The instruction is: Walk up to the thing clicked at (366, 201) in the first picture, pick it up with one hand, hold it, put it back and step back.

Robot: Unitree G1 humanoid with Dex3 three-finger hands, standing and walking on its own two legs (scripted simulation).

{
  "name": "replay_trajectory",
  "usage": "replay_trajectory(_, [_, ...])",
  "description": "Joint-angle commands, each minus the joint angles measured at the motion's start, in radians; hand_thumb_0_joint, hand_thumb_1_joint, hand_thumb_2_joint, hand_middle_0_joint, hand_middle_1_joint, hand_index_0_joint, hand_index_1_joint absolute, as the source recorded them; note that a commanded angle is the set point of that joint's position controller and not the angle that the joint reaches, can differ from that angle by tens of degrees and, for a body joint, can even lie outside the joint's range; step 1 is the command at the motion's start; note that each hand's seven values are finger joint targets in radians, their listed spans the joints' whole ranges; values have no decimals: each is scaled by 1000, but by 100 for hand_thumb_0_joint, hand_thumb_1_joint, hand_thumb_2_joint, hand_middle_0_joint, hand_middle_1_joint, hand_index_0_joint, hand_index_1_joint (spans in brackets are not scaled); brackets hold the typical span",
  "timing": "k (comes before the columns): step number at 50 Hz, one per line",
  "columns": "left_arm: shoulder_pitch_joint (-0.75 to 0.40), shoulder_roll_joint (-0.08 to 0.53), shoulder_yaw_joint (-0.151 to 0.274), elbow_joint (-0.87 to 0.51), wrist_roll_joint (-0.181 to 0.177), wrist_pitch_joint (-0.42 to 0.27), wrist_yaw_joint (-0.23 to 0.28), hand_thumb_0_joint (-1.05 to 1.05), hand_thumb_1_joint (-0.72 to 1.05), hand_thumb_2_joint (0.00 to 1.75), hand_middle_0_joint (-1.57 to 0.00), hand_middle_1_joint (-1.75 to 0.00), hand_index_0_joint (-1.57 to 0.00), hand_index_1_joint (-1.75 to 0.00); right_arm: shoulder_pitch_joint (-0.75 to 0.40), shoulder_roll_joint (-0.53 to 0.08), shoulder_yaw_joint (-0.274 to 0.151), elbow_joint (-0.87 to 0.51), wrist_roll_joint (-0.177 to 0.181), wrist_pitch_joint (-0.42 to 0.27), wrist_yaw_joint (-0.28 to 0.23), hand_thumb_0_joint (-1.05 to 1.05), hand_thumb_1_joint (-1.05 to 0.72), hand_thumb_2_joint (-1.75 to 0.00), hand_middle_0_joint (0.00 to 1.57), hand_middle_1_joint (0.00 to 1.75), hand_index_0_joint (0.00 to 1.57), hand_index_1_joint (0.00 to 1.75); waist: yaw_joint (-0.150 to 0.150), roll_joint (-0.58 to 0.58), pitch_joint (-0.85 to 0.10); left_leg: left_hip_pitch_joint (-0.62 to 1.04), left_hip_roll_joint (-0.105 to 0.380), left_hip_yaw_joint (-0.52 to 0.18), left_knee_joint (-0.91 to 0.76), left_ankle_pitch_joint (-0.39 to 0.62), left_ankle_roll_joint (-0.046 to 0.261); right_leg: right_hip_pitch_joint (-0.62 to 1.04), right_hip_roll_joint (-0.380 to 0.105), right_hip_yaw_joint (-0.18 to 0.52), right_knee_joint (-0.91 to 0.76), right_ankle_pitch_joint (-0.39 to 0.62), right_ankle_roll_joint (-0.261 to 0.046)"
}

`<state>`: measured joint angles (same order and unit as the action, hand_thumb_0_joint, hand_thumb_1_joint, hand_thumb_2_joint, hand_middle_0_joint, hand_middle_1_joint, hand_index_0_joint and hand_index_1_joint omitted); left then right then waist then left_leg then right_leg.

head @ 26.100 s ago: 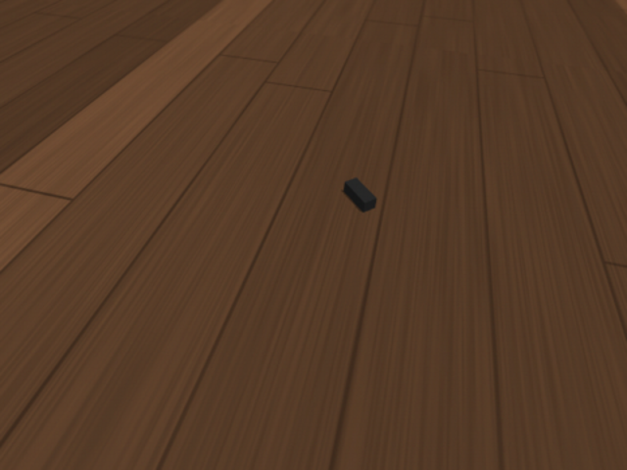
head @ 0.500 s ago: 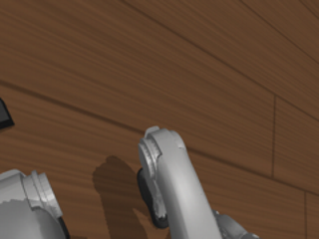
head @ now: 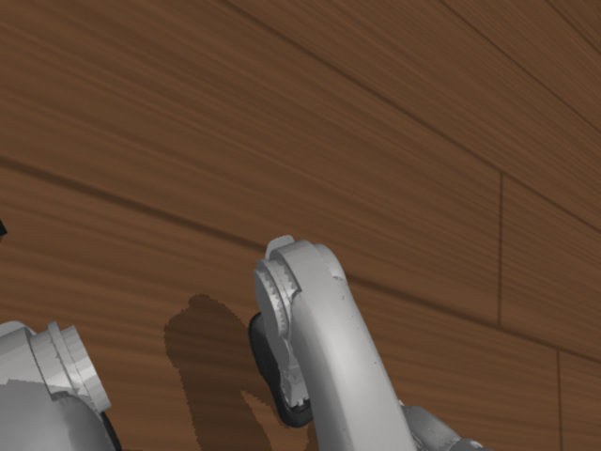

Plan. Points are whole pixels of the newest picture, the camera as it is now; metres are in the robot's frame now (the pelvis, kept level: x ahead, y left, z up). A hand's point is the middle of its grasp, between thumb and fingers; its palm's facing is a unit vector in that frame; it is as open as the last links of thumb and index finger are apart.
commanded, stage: open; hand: left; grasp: from above
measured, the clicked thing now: out of the picture +0.43 +0.32 -0.26
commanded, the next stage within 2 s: withdraw in 0.56 s
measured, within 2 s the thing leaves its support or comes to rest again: neither
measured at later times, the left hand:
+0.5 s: hand out of the picture +0.42 +0.32 -0.23, palm faces -0.43 -0.19 -0.88, open 14.0 cm
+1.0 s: hand out of the picture +0.45 +0.34 -0.17, palm faces -0.26 -0.13 -0.96, open 14.1 cm
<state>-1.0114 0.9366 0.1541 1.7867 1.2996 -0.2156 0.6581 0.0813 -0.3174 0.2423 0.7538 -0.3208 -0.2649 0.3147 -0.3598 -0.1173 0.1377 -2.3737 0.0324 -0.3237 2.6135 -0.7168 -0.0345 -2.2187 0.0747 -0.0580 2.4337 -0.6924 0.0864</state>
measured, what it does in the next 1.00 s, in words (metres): stands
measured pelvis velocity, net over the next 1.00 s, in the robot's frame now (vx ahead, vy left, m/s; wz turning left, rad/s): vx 0.01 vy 0.00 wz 0.03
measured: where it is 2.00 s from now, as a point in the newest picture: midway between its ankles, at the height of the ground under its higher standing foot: (208, 434)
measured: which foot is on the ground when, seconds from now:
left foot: down 0.00-1.00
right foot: down 0.00-1.00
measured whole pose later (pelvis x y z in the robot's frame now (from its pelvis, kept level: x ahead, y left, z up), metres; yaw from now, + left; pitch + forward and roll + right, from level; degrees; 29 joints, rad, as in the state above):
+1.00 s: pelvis +0.01 +0.00 +0.01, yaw +1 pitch +30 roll -13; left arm -0.87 0.79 0.15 1.42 1.24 -0.15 0.57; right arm 0.13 -0.30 0.12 0.78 -0.25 -0.21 0.34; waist -0.28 -0.03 0.00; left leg -2.38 0.03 -0.29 2.56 -0.73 -0.05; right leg -2.24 0.04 -0.04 2.42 -0.72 0.07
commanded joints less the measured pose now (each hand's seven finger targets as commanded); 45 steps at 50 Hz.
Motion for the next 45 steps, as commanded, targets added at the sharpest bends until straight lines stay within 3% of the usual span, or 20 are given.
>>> replay_trajectory(1, [-282, 203, 0, -123, -5, -5, 51, 0, -31, 84, -24, -88, -25, -87, 137, -325, -91, -3, 11, -11, -4, 0, -89, -90, 20, 30, 20, 30, -45, 504, -601, 491, 21, 166, -275, 168, 20, 277, 27, -220, -191, 249, -82])
replay_trajectory(5, [-257, 196, 12, -121, -11, 11, 48, 0, -39, 91, -18, -92, -18, -92, 142, -331, -103, 9, 12, -16, 4, 0, -89, -90, 20, 30, 20, 30, -30, 545, -615, 531, 22, 156, -298, 198, 9, 256, 20, -224, -174, 263, -88])
replay_trajectory(7, [-244, 175, -6, -99, -6, 22, 42, 0, -43, 94, -15, -96, -15, -96, 140, -326, -99, 2, 11, -18, 9, 0, -89, -90, 20, 30, 20, 30, -42, 529, -606, 526, 21, 160, -285, 215, 11, 262, 20, -225, -170, 286, -85])
replay_trajectory(12, [-242, 183, 7, -118, -29, 32, 29, 0, -52, 99, -7, -101, -7, -101, 164, -332, -106, 6, 17, -18, 12, 0, -89, -90, 20, 30, 20, 30, -36, 525, -649, 534, 19, 163, -289, 248, 16, 297, 22, -218, -183, 311, -86])
replay_trajectory(14, [-245, 179, 3, -128, -36, 30, 26, 0, -54, 100, -6, -101, -5, -102, 164, -330, -105, 4, 21, -15, 9, 0, -89, -90, 20, 30, 20, 30, -33, 511, -653, 519, 19, 166, -283, 246, 19, 309, 22, -214, -193, 315, -84])
replay_trajectory(16, [-259, 164, -15, -101, -37, 29, 13, 0, -53, 101, -6, -102, -6, -103, 166, -323, -99, 4, 22, -16, 12, 0, -89, -90, 20, 30, 20, 30, -52, 498, -600, 494, 17, 169, -282, 212, 22, 278, 17, -215, -186, 286, -85])
replay_trajectory(19, [-285, 191, -2, -142, -47, 16, 12, 0, -53, 101, -6, -103, -5, -104, 159, -328, -103, 0, 29, -10, 3, 0, -89, -90, 20, 30, 20, 30, -40, 510, -633, 500, 19, 163, -288, 217, 21, 292, 18, -214, -190, 284, -88])
replay_trajectory(21, [-261, 181, -9, -124, -36, 12, 10, 0, -53, 102, -6, -103, -5, -104, 155, -323, -101, -2, 31, -6, -2, 0, -89, -90, 20, 30, 20, 30, -39, 502, -627, 503, 18, 167, -288, 207, 22, 287, 19, -213, -192, 276, -89])
replay_trajectory(23, [-265, 160, -25, -108, -26, 5, 6, 0, -51, 99, -5, -103, -5, -103, 159, -322, -95, -11, 19, -6, 2, 0, -89, -90, 20, 30, 20, 30, -56, 497, -593, 491, 16, 166, -288, 186, 23, 267, 18, -219, -193, 258, -87])
replay_trajectory(27, [-261, 202, 1, -121, -26, -5, 15, 0, -50, 98, -5, -105, -6, -104, 152, -326, -94, -10, 23, 3, -9, 0, -88, -90, 20, 30, 20, 30, -31, 507, -618, 493, 17, 167, -300, 169, 22, 279, 21, -212, -207, 238, -89])
replay_trajectory(29, [-241, 172, -18, -85, -11, -3, 18, 0, -48, 97, -5, -105, -6, -103, 156, -317, -89, -11, 17, 2, -5, 0, -88, -90, 20, 30, 20, 30, -48, 488, -592, 493, 16, 167, -294, 176, 21, 269, 20, -218, -196, 247, -88])
replay_trajectory(34, [-273, 195, 1, -111, -18, -3, 27, 0, -52, 98, -6, -103, -7, -101, 156, -328, -91, -9, 15, -7, -5, 0, -90, -90, 20, 30, 20, 30, -45, 498, -603, 512, 18, 160, -293, 200, 18, 260, 15, -220, -184, 264, -86])
replay_trajectory(37, [-267, 212, 8, -136, -13, -1, 33, 0, -53, 99, -6, -103, -7, -101, 149, -326, -89, -13, 17, -10, -4, 0, -90, -90, 20, 30, 20, 30, -34, 514, -624, 516, 17, 165, -287, 203, 18, 276, 16, -216, -187, 271, -85])
replay_trajectory(39, [-271, 230, 18, -202, -11, 2, 28, 0, -53, 99, -6, -102, -7, -101, 153, -336, -113, -6, 18, -11, -5, 0, -90, -90, 20, 30, 20, 30, -13, 563, -675, 550, 15, 179, -288, 221, 14, 294, 15, -205, -182, 287, -89])
replay_trajectory(41, [-246, 278, 80, -315, -20, 6, 28, 0, -53, 99, -6, -102, -7, -101, 156, -318, -123, -3, 28, -3, -3, 0, -90, -90, 20, 30, 20, 30, 31, 653, -772, 614, 16, 178, -318, 258, 2, 312, 12, -205, -169, 303, -100])
replay_trajectory(45, [-202, 149, 31, -469, -47, 37, -9, 0, -55, 101, -6, -101, -6, -101, 147, -301, -187, -17, 55, 20, 13, 0, -90, -90, 20, 30, 20, 30, 60, 722, -856, 659, 12, 201, -347, 279, -6, 268, 7, -191, -171, 319, -111])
